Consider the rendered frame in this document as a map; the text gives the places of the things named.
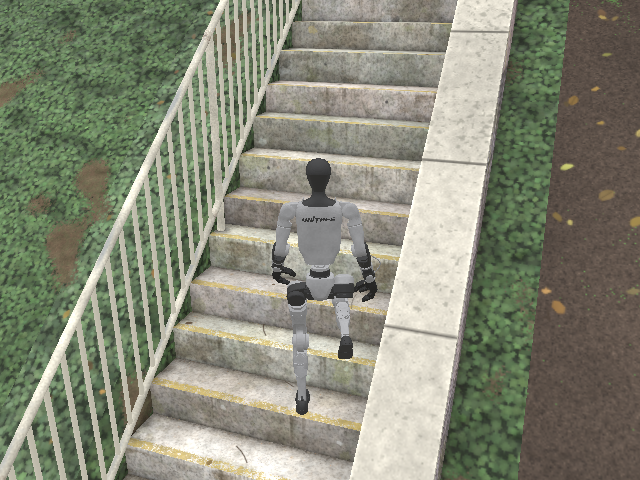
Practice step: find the stairs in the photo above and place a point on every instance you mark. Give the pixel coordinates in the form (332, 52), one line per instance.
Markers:
(357, 89)

